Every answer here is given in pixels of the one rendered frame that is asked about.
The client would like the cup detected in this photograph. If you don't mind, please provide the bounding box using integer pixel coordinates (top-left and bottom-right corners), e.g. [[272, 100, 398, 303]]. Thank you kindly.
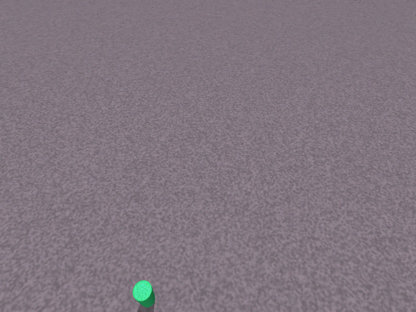
[[133, 280, 155, 307]]

